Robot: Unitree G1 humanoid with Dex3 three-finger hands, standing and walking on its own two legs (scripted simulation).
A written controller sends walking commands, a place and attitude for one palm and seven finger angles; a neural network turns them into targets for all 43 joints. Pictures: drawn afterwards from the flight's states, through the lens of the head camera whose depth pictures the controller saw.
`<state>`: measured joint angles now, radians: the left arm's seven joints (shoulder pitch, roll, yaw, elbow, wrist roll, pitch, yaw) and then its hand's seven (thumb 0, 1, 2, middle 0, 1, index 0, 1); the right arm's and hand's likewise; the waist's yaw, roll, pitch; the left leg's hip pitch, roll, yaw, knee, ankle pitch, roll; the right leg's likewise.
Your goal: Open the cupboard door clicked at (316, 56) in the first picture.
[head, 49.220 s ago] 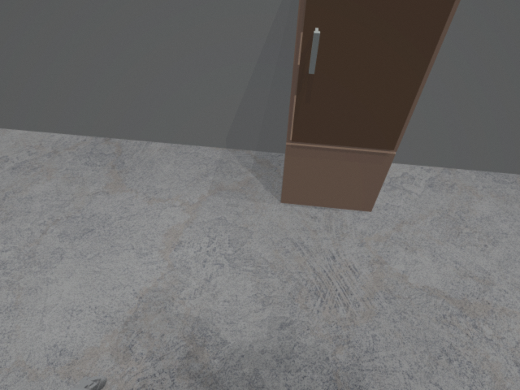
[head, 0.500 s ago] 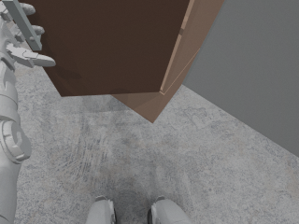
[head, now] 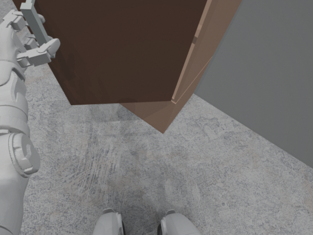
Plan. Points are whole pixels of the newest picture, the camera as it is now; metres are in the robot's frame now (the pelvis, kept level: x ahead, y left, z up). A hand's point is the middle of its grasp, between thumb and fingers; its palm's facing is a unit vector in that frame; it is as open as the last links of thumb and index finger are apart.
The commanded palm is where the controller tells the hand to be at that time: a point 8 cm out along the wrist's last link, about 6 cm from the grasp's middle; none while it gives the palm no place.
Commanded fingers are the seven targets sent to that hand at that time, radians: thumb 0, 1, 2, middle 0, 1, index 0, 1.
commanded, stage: close the thumb around the handle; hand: left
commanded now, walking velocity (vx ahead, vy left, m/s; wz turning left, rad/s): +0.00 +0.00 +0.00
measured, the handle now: (41, 28) +0.59 +0.21 +0.11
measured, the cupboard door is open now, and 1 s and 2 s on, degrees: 42 66 81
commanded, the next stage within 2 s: pull the door open along its arc in 0.22 s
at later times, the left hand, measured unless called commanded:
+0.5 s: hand (45, 51) +0.53 +0.20 +0.11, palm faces +0.04 -1.00 -0.01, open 6.6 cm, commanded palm +0.49 +0.24 +0.10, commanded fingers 0.00 0.90 0.90 -0.40 -1.35 -0.40 -1.35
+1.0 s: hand (67, 108) +0.38 +0.15 +0.11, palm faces +0.26 -0.96 +0.07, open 6.8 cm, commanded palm +0.32 +0.22 +0.10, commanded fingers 0.00 0.90 0.90 -0.40 -1.35 -0.40 -1.35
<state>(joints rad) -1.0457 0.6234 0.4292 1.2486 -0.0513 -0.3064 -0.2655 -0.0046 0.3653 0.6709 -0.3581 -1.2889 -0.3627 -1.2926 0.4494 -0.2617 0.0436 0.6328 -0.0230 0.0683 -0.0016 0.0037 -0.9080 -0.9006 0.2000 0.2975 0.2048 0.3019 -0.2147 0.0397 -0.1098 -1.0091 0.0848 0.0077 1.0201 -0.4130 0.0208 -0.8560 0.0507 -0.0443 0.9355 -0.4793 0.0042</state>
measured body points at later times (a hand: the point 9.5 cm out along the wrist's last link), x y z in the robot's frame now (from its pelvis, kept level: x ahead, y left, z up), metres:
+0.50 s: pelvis +0.00 -0.01 +0.00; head +0.13 +0.01 +0.43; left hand +0.52 +0.25 +0.11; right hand -0.03 -0.27 -0.10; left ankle +0.03 +0.10 -0.67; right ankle -0.03 -0.13 -0.67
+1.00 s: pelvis +0.02 -0.02 +0.03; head +0.06 -0.02 +0.47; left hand +0.36 +0.20 +0.10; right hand +0.15 -0.26 -0.08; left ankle +0.03 +0.10 -0.67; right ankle -0.03 -0.13 -0.67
